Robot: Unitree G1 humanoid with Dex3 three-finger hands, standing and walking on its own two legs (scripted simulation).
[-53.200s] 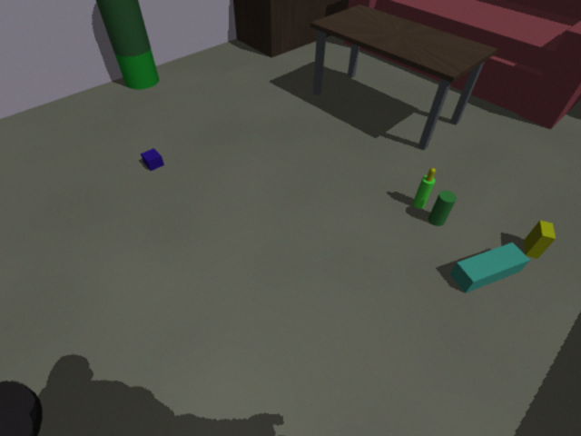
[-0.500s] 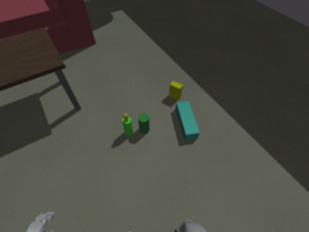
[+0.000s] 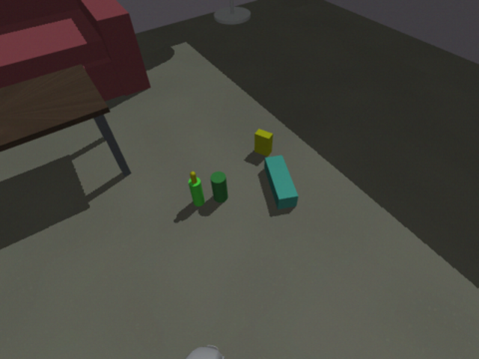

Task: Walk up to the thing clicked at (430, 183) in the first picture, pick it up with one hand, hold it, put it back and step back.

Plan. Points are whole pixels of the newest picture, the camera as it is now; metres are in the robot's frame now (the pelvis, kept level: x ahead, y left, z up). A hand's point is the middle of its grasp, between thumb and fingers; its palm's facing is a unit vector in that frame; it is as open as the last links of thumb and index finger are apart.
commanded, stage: step back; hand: left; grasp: from the side
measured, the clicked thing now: (195, 188) +0.97 +0.28 -0.64
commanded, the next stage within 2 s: stand in 1.02 s
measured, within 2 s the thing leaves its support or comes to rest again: neither
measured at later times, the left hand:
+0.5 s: hand out of the picture +0.04 +0.27 -0.14, palm faces +0.08 -0.92 -0.38, open 7.4 cm
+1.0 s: hand out of the picture +0.11 +0.29 -0.14, palm faces +0.06 -0.93 -0.36, open 7.4 cm
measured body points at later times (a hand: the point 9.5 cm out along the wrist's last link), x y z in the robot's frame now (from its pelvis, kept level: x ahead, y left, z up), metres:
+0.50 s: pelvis -0.01 +0.00 +0.00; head +0.00 -0.01 +0.45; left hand +0.04 +0.32 -0.11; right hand +0.07 -0.31 -0.13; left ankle -0.01 +0.13 -0.70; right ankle +0.02 -0.11 -0.73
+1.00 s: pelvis +0.03 +0.03 +0.01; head +0.05 +0.03 +0.46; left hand +0.11 +0.34 -0.11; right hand +0.18 -0.25 -0.11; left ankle +0.05 +0.15 -0.73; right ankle +0.02 -0.11 -0.73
